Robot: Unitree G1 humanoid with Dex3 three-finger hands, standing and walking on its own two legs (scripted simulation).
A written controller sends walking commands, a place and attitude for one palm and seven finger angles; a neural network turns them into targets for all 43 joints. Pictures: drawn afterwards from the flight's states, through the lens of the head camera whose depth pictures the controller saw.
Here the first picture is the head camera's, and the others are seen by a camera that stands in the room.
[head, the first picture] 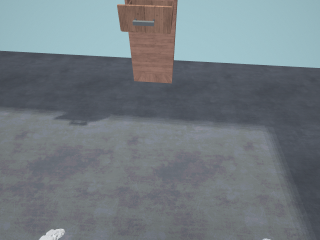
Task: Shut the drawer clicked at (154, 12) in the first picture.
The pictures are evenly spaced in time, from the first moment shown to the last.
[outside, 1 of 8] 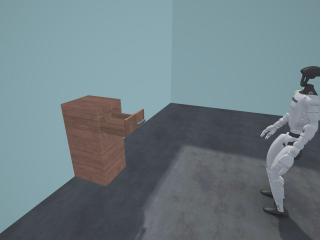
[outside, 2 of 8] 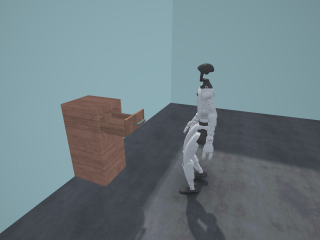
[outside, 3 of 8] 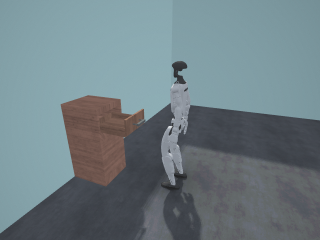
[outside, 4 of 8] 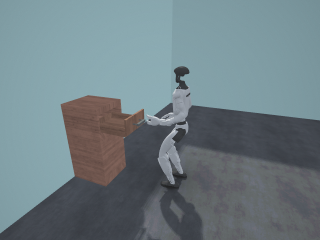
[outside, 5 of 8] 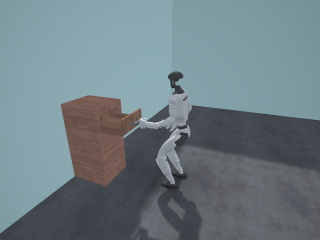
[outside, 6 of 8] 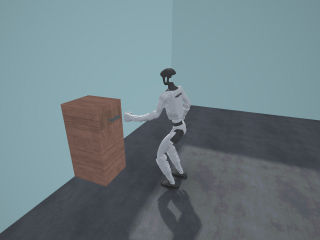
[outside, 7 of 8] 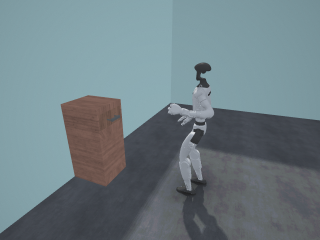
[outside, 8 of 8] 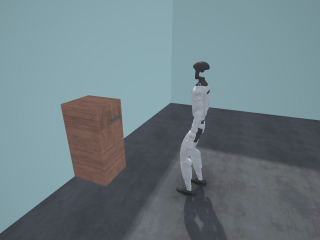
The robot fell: no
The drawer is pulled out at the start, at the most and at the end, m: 0.30 0.30 0.00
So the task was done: yes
